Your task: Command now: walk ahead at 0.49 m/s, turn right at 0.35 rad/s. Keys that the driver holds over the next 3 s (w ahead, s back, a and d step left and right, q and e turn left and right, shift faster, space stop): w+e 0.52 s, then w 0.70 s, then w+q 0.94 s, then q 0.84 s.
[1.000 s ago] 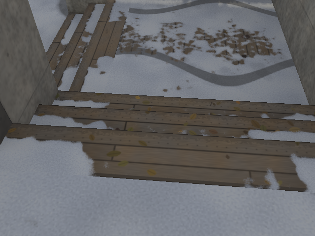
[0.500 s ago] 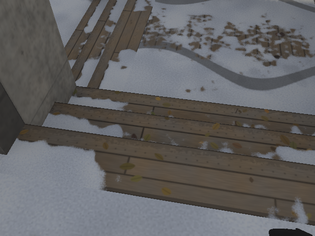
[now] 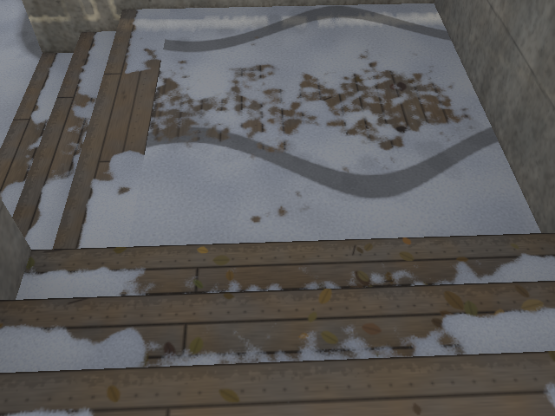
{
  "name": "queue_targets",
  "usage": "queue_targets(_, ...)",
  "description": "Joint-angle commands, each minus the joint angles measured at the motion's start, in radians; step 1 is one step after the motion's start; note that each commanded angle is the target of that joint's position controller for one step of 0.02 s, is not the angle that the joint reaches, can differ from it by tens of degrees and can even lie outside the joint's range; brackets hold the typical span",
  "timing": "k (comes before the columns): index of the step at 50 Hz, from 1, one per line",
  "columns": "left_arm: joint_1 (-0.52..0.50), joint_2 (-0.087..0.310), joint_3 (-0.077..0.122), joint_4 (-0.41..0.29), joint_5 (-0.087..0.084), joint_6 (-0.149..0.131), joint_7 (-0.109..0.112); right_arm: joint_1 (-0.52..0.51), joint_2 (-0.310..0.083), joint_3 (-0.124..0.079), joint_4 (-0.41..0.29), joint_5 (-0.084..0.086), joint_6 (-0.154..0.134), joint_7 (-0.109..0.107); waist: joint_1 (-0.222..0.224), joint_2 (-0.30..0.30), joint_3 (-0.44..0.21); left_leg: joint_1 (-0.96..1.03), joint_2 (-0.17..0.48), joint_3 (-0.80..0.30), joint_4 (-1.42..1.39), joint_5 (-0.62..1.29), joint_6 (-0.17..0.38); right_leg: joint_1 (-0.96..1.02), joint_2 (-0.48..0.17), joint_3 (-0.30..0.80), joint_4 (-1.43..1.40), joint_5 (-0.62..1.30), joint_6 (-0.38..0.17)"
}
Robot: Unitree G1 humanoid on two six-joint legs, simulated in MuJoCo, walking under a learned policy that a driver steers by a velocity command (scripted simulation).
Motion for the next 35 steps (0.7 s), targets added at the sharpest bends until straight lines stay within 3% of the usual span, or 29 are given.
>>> queue_targets(1, -0.139, 0.033, -0.003, -0.111, -0.005, -0.012, -0.023, 0.045, -0.148, -0.029, -0.022, 0.004, 0.006, -0.010, -0.013, 0.053, 0.101, -0.005, 0.322, -0.049, -0.019, 0.424, 0.109, -0.033, 0.027, -0.017, -0.050, -0.028, -0.024)
queue_targets(3, -0.150, 0.041, 0.000, -0.139, -0.004, -0.015, -0.041, 0.036, -0.159, -0.033, -0.028, 0.005, 0.025, -0.015, 0.002, 0.065, 0.087, 0.072, 0.343, -0.023, 0.062, 0.605, 0.094, -0.030, 0.051, -0.051, -0.067, -0.126, -0.048)
queue_targets(5, -0.067, 0.081, 0.020, -0.141, -0.004, -0.009, -0.053, 0.013, -0.187, -0.040, -0.049, 0.004, 0.045, -0.023, 0.059, 0.120, 0.005, 0.101, 0.340, 0.009, 0.231, 0.988, 0.071, 0.122, 0.120, -0.119, -0.052, -0.235, -0.084)
queue_targets(6, 0.066, 0.122, 0.044, -0.115, -0.005, -0.005, -0.053, -0.009, -0.196, -0.041, -0.063, 0.002, 0.056, -0.028, 0.131, 0.130, -0.070, 0.067, 0.319, 0.037, 0.408, 1.089, 0.052, 0.297, 0.160, -0.139, -0.072, -0.234, -0.109)
queue_targets(7, 0.234, 0.190, 0.076, -0.080, -0.004, 0.001, -0.042, -0.029, -0.196, -0.038, -0.085, 0.002, 0.055, -0.033, 0.213, 0.097, -0.159, -0.107, 0.283, 0.057, 0.660, 0.953, 0.013, 0.579, 0.124, -0.042, -0.112, -0.176, -0.157)
queue_targets(8, 0.339, 0.298, 0.103, -0.072, 0.002, 0.009, -0.024, 0.052, -0.092, -0.005, -0.124, -0.023, 0.029, -0.020, 0.179, -0.121, -0.299, -0.501, 0.134, 0.051, 1.066, 0.305, -0.047, 0.967, -0.134, 0.414, -0.126, -0.185, -0.313)
queue_targets(9, 0.353, 0.263, 0.087, -0.074, -0.001, 0.008, -0.027, 0.068, -0.070, 0.009, -0.133, -0.007, -0.017, 0.003, 0.162, -0.173, -0.420, -0.744, 0.006, -0.145, 1.263, -0.310, -0.053, 1.143, -0.271, 0.837, -0.306, -0.284, -0.430)
queue_targets(10, 0.333, 0.192, 0.070, -0.069, 0.006, 0.011, -0.022, -0.038, -0.158, -0.018, -0.164, 0.034, -0.047, 0.015, 0.184, -0.104, -0.299, -0.850, 0.082, -0.220, 1.280, -0.258, -0.027, 1.071, -0.226, 0.710, -0.333, -0.334, -0.357)
queue_targets(11, 0.267, 0.156, 0.059, -0.084, 0.004, 0.013, -0.018, -0.109, -0.165, -0.019, -0.192, 0.046, -0.060, 0.015, 0.160, -0.027, -0.167, -0.855, 0.128, -0.200, 1.205, -0.173, -0.017, 0.905, -0.182, 0.554, -0.345, -0.287, -0.312)
queue_targets(12, 0.194, 0.134, 0.052, -0.107, 0.008, 0.012, -0.018, -0.134, -0.157, -0.025, -0.193, 0.031, -0.059, 0.005, 0.115, 0.064, -0.086, -0.807, 0.161, -0.185, 1.110, -0.119, -0.024, 0.738, -0.134, 0.449, -0.364, -0.193, -0.283)
queue_targets(13, 0.147, 0.109, 0.042, -0.126, 0.017, 0.010, -0.017, -0.122, -0.160, -0.035, -0.188, 0.014, -0.046, -0.002, 0.076, 0.073, -0.054, -0.734, 0.189, -0.183, 1.038, -0.079, -0.034, 0.621, -0.094, 0.374, -0.385, -0.119, -0.265)
queue_targets(14, 0.129, 0.108, 0.041, -0.138, 0.024, 0.010, -0.015, -0.102, -0.151, -0.038, -0.192, 0.007, -0.029, -0.004, 0.049, 0.043, -0.047, -0.678, 0.199, -0.183, 0.996, -0.060, -0.048, 0.544, -0.070, 0.348, -0.402, -0.087, -0.263)
queue_targets(16, 0.147, 0.123, 0.047, -0.139, 0.014, 0.007, -0.005, -0.102, -0.121, -0.038, -0.208, -0.004, -0.007, -0.009, 0.037, 0.023, -0.036, -0.642, 0.199, -0.159, 0.902, -0.022, -0.081, 0.453, -0.046, 0.294, -0.424, -0.040, -0.270)
queue_targets(18, 0.192, 0.154, 0.056, -0.130, 0.011, 0.007, 0.014, -0.190, -0.103, -0.034, -0.248, -0.012, 0.001, -0.017, 0.056, 0.001, -0.007, -0.660, 0.182, -0.143, 0.756, 0.097, -0.107, 0.408, -0.018, 0.254, -0.428, -0.027, -0.257)
queue_targets(20, 0.233, 0.159, 0.059, -0.121, 0.006, 0.015, 0.028, -0.274, -0.083, -0.027, -0.276, -0.017, -0.001, -0.016, 0.085, -0.014, 0.001, -0.633, 0.152, -0.138, 0.588, 0.253, -0.108, 0.388, 0.020, 0.225, -0.400, -0.042, -0.217)
queue_targets(21, 0.251, 0.162, 0.060, -0.117, 0.003, 0.021, 0.035, -0.324, -0.077, -0.025, -0.301, -0.025, -0.006, -0.011, 0.101, -0.020, -0.003, -0.608, 0.129, -0.135, 0.509, 0.335, -0.097, 0.386, 0.037, 0.223, -0.378, -0.017, -0.192)
queue_targets(22, 0.263, 0.165, 0.061, -0.116, 0.003, 0.027, 0.039, -0.346, -0.074, -0.025, -0.315, -0.021, -0.009, -0.005, 0.109, -0.033, -0.012, -0.579, 0.107, -0.130, 0.450, 0.387, -0.091, 0.387, 0.046, 0.221, -0.361, -0.028, -0.176)
queue_targets(23, 0.266, 0.165, 0.062, -0.118, 0.013, 0.032, 0.035, -0.340, -0.062, -0.023, -0.323, -0.017, -0.010, -0.003, 0.107, -0.057, -0.050, -0.497, 0.078, -0.114, 0.474, 0.427, -0.091, 0.363, 0.052, 0.218, -0.335, 0.019, -0.168)
queue_targets(25, 0.275, 0.152, 0.062, -0.126, 0.005, 0.040, 0.031, -0.347, -0.088, -0.033, -0.344, -0.003, -0.008, -0.001, 0.102, -0.068, -0.051, -0.465, 0.064, -0.128, 0.464, 0.350, -0.093, 0.379, 0.036, 0.268, -0.288, -0.012, -0.166)
queue_targets(26, 0.259, 0.141, 0.057, -0.147, 0.014, 0.040, 0.031, -0.322, -0.106, -0.042, -0.344, 0.002, -0.013, 0.001, 0.082, -0.056, -0.075, -0.392, 0.046, -0.111, 0.525, 0.345, -0.095, 0.358, 0.025, 0.305, -0.266, -0.025, -0.167)
queue_targets(28, 0.220, 0.128, 0.052, -0.175, 0.010, 0.045, 0.038, -0.232, -0.139, -0.056, -0.322, 0.001, -0.025, 0.008, 0.030, -0.083, -0.058, -0.345, 0.053, -0.119, 0.462, 0.229, -0.073, 0.402, 0.015, 0.353, -0.195, -0.055, -0.159)
queue_targets(29, 0.212, 0.121, 0.047, -0.175, -0.006, 0.049, 0.042, -0.175, -0.138, -0.061, -0.319, 0.001, -0.030, 0.009, -0.014, -0.104, -0.045, -0.320, 0.074, -0.136, 0.306, 0.139, -0.044, 0.460, 0.025, 0.357, -0.111, -0.044, -0.133)
queue_targets(30, 0.234, 0.075, 0.030, -0.176, 0.001, 0.051, 0.044, -0.074, -0.195, -0.075, -0.305, -0.020, -0.038, 0.011, -0.044, -0.012, -0.148, -0.144, 0.206, -0.263, 0.279, 0.195, 0.023, 0.446, 0.072, 0.312, 0.115, -0.116, -0.096)
queue_targets(31, 0.411, 0.008, 0.017, -0.158, 0.009, 0.051, 0.044, 0.005, -0.239, -0.085, -0.292, -0.020, -0.033, 0.017, 0.029, 0.244, -0.267, 0.131, 0.390, -0.525, 0.321, 0.275, 0.158, 0.229, 0.201, 0.222, 0.402, -0.604, -0.045)
queue_targets(32, 0.526, 0.038, 0.016, -0.134, -0.032, 0.043, 0.039, 0.103, -0.246, -0.092, -0.232, 0.009, -0.017, 0.031, 0.030, 0.437, -0.278, 0.214, 0.519, -0.896, 0.175, -0.020, 0.298, -0.045, 0.229, 0.182, 0.656, -0.771, -0.025)
queue_targets(33, 0.396, 0.141, 0.042, -0.134, -0.041, 0.041, 0.042, 0.072, -0.175, -0.079, -0.250, 0.025, -0.017, 0.030, -0.001, 0.250, -0.114, 0.099, 0.483, -0.880, 0.112, -0.191, 0.276, -0.156, 0.182, 0.204, 0.734, -0.686, -0.027)
queue_targets(34, 0.248, 0.178, 0.053, -0.161, -0.027, 0.049, 0.046, 0.000, -0.139, -0.064, -0.265, 0.017, -0.014, 0.030, -0.011, 0.115, -0.004, -0.043, 0.445, -0.722, 0.113, -0.157, 0.237, -0.153, 0.146, 0.175, 0.756, -0.582, -0.029)
queue_targets(35, 0.203, 0.166, 0.051, -0.170, -0.008, 0.057, 0.046, -0.047, -0.116, -0.050, -0.276, 0.007, -0.014, 0.033, 0.012, 0.068, 0.032, -0.163, 0.402, -0.619, 0.094, -0.080, 0.221, -0.106, 0.117, 0.174, 0.724, -0.516, -0.029)
Next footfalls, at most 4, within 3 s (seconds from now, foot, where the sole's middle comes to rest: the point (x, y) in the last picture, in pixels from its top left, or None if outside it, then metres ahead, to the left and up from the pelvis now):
0.14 right None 0.27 -0.12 -0.78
0.58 left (265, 403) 0.53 0.02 -0.78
1.04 right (394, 379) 0.57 -0.29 -0.78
1.48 left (327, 321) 0.82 -0.17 -0.93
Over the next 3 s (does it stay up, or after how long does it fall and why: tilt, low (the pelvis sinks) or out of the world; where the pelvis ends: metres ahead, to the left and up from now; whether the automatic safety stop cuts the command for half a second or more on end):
stays up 1.31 -0.29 -0.46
